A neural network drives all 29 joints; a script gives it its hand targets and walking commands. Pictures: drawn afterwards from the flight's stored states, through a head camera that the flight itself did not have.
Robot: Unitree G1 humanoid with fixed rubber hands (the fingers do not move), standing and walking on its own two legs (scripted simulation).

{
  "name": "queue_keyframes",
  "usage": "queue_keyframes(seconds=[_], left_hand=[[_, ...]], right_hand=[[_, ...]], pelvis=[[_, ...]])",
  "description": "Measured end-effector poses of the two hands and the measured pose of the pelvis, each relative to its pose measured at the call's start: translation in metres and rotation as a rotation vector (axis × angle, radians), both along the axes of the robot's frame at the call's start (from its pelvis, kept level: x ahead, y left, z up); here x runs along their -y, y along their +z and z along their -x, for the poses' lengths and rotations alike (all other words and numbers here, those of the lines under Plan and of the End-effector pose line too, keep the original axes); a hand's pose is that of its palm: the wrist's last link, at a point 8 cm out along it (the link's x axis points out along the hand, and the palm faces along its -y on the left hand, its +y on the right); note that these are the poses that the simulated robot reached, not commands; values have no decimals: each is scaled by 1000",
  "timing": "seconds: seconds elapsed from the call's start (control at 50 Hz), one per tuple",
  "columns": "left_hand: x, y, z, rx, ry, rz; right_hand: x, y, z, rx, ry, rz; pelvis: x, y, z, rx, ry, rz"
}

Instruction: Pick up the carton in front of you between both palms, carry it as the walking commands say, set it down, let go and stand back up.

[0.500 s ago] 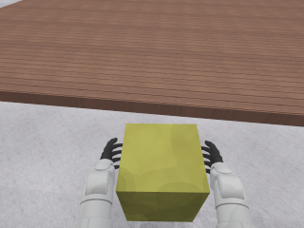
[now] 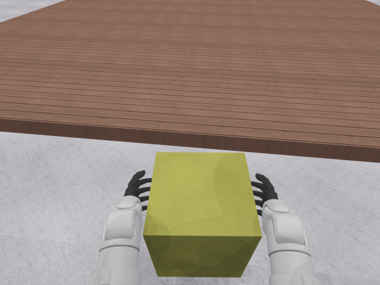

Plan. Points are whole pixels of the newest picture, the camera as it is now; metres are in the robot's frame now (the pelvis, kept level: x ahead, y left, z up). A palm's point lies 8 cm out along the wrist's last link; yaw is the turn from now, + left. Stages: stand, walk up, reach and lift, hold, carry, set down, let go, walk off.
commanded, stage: hold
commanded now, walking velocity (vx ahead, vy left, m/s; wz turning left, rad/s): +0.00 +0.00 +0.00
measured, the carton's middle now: (199, 216) +0.30 +0.00 -0.02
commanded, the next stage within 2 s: carry in 0.36 s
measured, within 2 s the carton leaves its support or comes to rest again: neither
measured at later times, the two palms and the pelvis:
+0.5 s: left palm (134, 191) +0.31 +0.15 +0.07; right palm (270, 193) +0.31 -0.15 +0.07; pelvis +0.01 +0.00 +0.00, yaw -3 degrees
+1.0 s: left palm (145, 137) +0.48 +0.15 +0.08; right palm (255, 142) +0.46 -0.14 +0.08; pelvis +0.21 +0.02 +0.00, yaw -3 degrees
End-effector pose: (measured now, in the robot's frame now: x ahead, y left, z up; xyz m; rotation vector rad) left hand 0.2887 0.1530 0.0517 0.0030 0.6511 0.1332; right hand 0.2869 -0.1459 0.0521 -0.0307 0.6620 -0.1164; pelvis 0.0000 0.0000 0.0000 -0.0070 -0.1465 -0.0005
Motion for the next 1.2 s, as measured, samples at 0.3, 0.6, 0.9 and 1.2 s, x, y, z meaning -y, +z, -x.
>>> queue_keyframes(seconds=[0.3,0.6,0.9,1.2], left_hand=[[0,0,-4,5,-10,6],[26,26,-45,57,-4,13],[-5,34,-145,23,65,98],[12,44,-313,-45,-27,84]], right_hand=[[0,4,-2,5,-20,-6],[26,25,-40,56,-34,-25],[-5,43,-149,22,-48,-57],[11,52,-291,-40,-142,-58]], pelvis=[[-4,0,2,4,-8,-2],[16,-7,-38,-162,-27,1],[-4,-14,-162,-227,-35,-28],[-8,5,-321,-236,-44,37]])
